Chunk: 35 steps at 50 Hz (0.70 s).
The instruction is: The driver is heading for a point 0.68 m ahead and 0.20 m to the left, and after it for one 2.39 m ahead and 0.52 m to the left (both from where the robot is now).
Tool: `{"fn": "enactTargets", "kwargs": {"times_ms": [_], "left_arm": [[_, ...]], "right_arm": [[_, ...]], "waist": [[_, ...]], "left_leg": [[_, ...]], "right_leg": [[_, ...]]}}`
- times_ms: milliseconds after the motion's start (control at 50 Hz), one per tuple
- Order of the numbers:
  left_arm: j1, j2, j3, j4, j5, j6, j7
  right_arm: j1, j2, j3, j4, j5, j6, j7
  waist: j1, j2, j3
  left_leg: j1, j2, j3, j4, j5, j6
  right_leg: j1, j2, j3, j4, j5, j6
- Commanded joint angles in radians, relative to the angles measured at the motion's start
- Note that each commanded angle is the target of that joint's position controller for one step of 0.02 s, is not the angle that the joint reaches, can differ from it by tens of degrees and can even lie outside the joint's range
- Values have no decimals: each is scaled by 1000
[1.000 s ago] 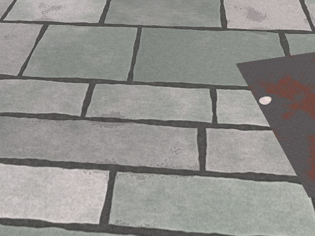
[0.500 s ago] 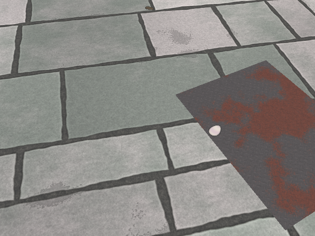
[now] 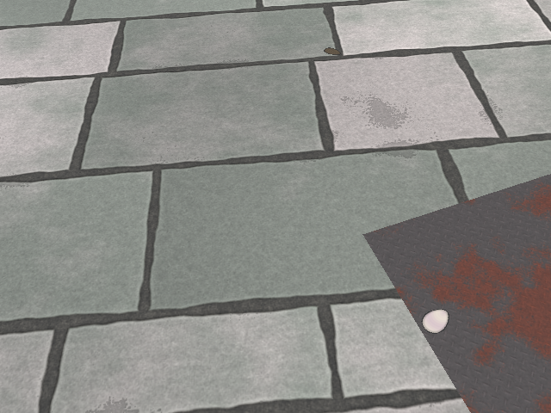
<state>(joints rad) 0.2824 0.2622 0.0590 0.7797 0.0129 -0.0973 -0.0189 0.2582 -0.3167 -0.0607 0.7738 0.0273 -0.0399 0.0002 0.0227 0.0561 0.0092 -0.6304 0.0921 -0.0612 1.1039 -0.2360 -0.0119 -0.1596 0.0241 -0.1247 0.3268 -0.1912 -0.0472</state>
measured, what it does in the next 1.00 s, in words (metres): walks ahead, turning left: left foot, then right foot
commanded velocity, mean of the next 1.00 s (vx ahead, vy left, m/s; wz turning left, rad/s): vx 0.50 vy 0.00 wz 0.46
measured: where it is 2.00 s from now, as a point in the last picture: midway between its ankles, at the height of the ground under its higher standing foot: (206, 239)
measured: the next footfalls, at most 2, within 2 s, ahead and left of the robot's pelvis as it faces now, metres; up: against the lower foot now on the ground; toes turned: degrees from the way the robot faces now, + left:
left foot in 0.30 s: +0.31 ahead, +0.16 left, +0.00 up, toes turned +13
right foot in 0.78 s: +0.63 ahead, +0.05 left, +0.00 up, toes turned +31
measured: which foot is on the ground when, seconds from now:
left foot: up 0.00-0.28, down 0.30-0.80, up 0.82-1.00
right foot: down 0.00-0.30, up 0.32-0.76, down 0.78-1.00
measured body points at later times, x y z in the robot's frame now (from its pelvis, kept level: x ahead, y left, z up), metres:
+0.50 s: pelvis +0.26 +0.08 +0.00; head +0.30 +0.10 +0.44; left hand +0.34 +0.39 -0.10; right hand +0.44 -0.16 -0.10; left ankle +0.27 +0.15 -0.75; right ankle +0.32 -0.10 -0.66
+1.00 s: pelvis +0.54 +0.12 +0.00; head +0.56 +0.12 +0.45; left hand +0.45 +0.39 -0.11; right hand +0.80 -0.04 -0.10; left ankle +0.49 +0.26 -0.68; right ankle +0.59 +0.03 -0.75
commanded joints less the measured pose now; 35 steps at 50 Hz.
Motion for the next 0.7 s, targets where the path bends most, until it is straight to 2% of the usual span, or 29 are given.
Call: {"fn": "enactTargets", "kwargs": {"times_ms": [20, 60, 100, 160, 200, 240, 260, 280, 300, 320, 340, 360, 380, 400, 420, 440, 500, 540, 600, 660, 700], "left_arm": [[-64, 123, 32, -48, 4, -26, 11], [-61, 138, 35, -36, 1, -21, 18], [-34, 160, 40, -22, -4, -15, 23], [19, 188, 49, 6, -18, 3, 26], [34, 203, 55, 19, -28, 20, 28], [22, 232, 62, 17, -34, 34, 34], [15, 246, 66, 13, -38, 42, 38], [1, 250, 66, 9, -41, 50, 42], [6, 227, 55, 0, -35, 47, 46], [85, 91, 14, -52, 7, 28, 36], [55, 106, 2, -72, -9, -14, 21], [-68, 180, 23, -103, -50, -35, 9], [-100, 166, 16, -118, -52, -47, 9], [-97, 158, 16, -105, -28, -49, 18], [-80, 170, 25, -98, -13, -39, 22], [-64, 170, 28, -96, -8, -26, 21], [-75, 130, 18, -99, 5, 1, 24], [-156, 107, 8, -121, 5, 4, 25], [-269, 86, -4, -144, -4, -4, 15], [-333, 108, 0, -165, -18, -16, 1], [-329, 136, 12, -169, -21, -24, -6]], "right_arm": [[17, -21, -7, -67, -5, 3, 3], [-37, -10, -1, -85, -5, -2, 17], [-117, 3, 7, -114, -8, -5, 31], [-208, 4, 11, -165, -6, -5, 50], [-240, -7, 7, -196, -6, -4, 61], [-213, -35, -7, -213, -7, 1, 67], [-152, -59, -21, -206, -8, 5, 66], [-21, -99, -46, -177, -5, 8, 59], [145, -166, -82, -136, -4, 15, 42], [169, -289, -107, -129, 1, 19, 23], [180, -261, -89, -171, -7, 1, 30], [160, -188, -68, -162, -15, -13, 37], [115, -160, -59, -160, -12, -20, 36], [44, -131, -50, -170, -10, -21, 34], [-4, -99, -39, -187, -18, -22, 30], [-26, -93, -36, -199, -25, -22, 27], [-12, -117, -43, -185, -20, -29, 11], [18, -133, -48, -170, -15, -25, -3], [56, -138, -49, -152, -8, -16, -13], [98, -146, -52, -131, -2, -9, -15], [106, -135, -50, -124, 0, -4, -18]], "waist": [[-33, -114, 17], [-16, -107, 33], [16, -92, 56], [50, -82, 86], [50, -91, 89], [15, -125, 44], [-25, -146, -3], [-103, -138, -73], [-184, -92, -160], [-102, 175, -225], [-116, 141, -406], [-153, 46, -300], [-117, 11, -183], [-69, -50, -117], [-31, -36, -86], [-8, -17, -79], [2, -21, -58], [-24, -9, -33], [-71, 25, -19], [-96, 39, -11], [-85, 52, -13]], "left_leg": [[-86, 41, -56, -75, 138, -11], [-65, 34, -27, -205, 244, -3], [-49, 25, 17, -310, 301, 10], [-80, 16, 55, -407, 268, 38], [-84, 0, 86, -444, 194, 64], [11, -57, 143, -456, 92, 101], [104, -98, 172, -455, 42, 123], [281, -145, 189, -503, 59, 154], [571, -143, 120, -548, 113, 196], [920, 120, -366, -587, 62, 345], [1043, 255, -797, -761, -70, 464], [986, 226, -670, -803, -50, 395], [841, 184, -528, -802, 19, 356], [696, 140, -422, -804, 116, 322], [587, 107, -351, -822, 215, 307], [520, 88, -327, -845, 258, 307], [413, 56, -245, -871, 363, 314], [388, 27, -207, -871, 337, 290], [370, -8, -190, -852, 214, 244], [400, 17, -256, -815, 139, 231], [452, 39, -320, -763, 104, 218]], "right_leg": [[32, -282, 132, -192, 279, -155], [38, -261, 61, -197, 284, -135], [58, -267, 18, -199, 282, -126], [159, -299, -13, -174, 302, -115], [229, -318, -34, -126, 387, -98], [266, -318, -65, -13, 687, -75], [270, -312, -79, 94, 848, -63], [227, -286, -103, 275, 912, -41], [52, -245, -111, 531, 756, -1], [-399, -88, -92, 910, -82, 66], [-568, 22, 168, 1085, -421, 70], [-662, -36, 229, 1093, -334, 51], [-663, -76, 216, 1015, -246, 34], [-608, -115, 211, 927, -187, 37], [-533, -139, 214, 865, -146, 43], [-481, -145, 214, 838, -122, 53], [-450, -131, 185, 716, -55, 100], [-460, -112, 179, 570, 61, 120], [-394, -63, 177, 340, 231, 123], [-348, -34, 192, 235, 260, 113], [-321, -28, 213, 185, 210, 93]]}}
